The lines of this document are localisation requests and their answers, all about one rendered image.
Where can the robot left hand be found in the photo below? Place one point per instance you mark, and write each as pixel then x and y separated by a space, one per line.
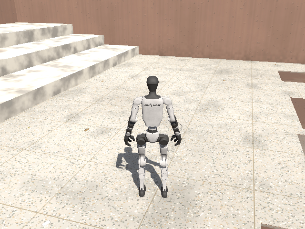
pixel 126 139

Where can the robot torso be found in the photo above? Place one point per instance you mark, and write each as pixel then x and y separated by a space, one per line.
pixel 152 115

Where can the left robot upper arm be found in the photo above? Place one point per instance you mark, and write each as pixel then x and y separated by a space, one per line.
pixel 137 101

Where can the left robot forearm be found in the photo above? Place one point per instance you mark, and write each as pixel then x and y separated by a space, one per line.
pixel 129 127

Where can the robot right hand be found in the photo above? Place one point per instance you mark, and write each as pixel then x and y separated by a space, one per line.
pixel 178 139

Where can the right robot upper arm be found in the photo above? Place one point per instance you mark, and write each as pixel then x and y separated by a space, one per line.
pixel 167 101

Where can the robot left shin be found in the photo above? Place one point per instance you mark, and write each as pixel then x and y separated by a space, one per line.
pixel 141 172

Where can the right robot forearm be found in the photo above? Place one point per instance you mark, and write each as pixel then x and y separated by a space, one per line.
pixel 175 127

